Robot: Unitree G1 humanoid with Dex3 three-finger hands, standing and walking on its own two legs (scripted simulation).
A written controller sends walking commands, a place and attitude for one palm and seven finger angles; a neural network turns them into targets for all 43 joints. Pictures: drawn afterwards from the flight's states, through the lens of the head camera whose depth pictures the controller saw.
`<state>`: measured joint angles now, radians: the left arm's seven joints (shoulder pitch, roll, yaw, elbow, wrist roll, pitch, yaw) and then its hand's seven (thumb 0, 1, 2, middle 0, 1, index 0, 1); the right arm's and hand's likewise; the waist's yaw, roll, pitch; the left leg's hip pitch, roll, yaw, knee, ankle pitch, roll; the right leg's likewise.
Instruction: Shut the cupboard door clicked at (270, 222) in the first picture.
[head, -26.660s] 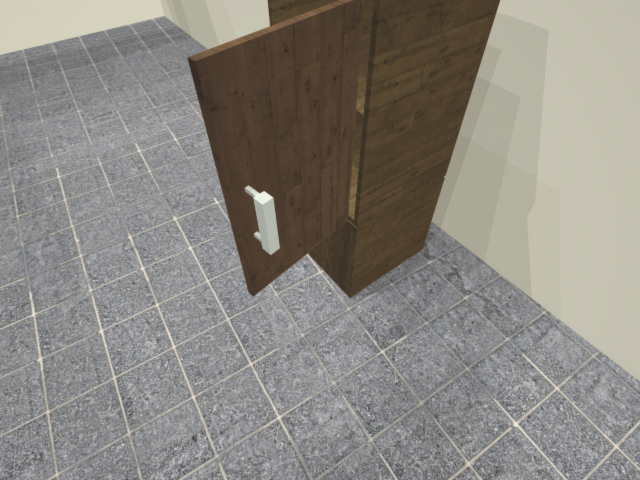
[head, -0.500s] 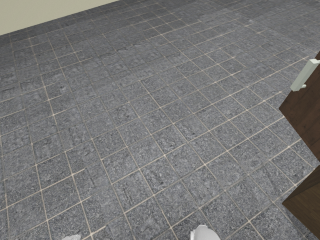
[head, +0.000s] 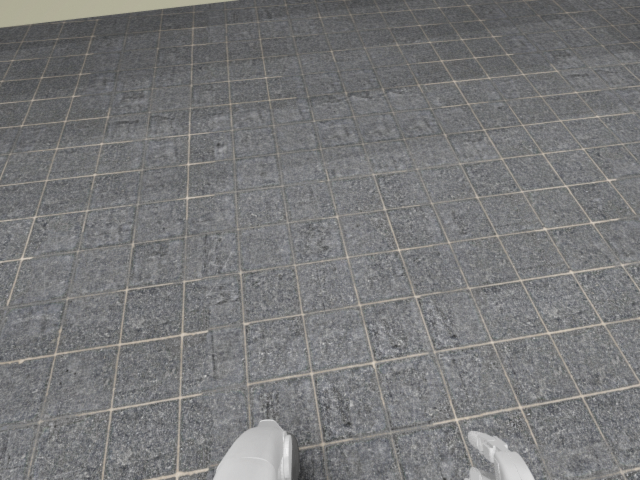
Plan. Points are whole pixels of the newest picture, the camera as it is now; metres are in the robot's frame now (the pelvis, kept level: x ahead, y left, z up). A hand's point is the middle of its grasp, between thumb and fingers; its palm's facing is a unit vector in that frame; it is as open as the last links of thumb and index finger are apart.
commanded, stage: walk to a spot facing it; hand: left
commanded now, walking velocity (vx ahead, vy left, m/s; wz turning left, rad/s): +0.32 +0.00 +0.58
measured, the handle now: out of the picture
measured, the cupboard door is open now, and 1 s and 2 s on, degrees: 67 67 67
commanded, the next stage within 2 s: turn to face it in 0.26 s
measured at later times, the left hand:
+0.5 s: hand (218, 322) +0.34 +0.20 -0.14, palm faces +0.14 -0.96 -0.25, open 7.3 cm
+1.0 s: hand (208, 343) +0.32 +0.23 -0.18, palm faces +0.07 -0.98 -0.19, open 7.3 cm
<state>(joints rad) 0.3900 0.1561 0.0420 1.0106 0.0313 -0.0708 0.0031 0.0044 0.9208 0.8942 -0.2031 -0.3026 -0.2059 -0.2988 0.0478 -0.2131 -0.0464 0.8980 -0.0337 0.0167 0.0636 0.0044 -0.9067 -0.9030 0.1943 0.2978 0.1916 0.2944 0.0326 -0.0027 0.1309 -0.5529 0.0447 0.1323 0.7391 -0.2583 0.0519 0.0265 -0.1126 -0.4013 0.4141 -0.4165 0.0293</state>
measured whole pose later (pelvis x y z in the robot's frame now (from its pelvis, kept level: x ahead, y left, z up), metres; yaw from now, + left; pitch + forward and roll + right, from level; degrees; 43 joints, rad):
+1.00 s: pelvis +0.30 +0.03 +0.00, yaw -2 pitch +1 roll -1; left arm 0.28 0.22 0.09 0.96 0.02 0.06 -0.01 0.01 0.92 0.89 -0.20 -0.30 -0.20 -0.30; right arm 0.10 -0.19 -0.02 0.88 -0.02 0.01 -0.02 0.00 -0.90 -0.90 0.20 0.30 0.20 0.30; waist 0.05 -0.03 0.06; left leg -0.31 0.02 0.03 0.58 -0.28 0.02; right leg -0.37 0.06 0.08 0.78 -0.48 0.01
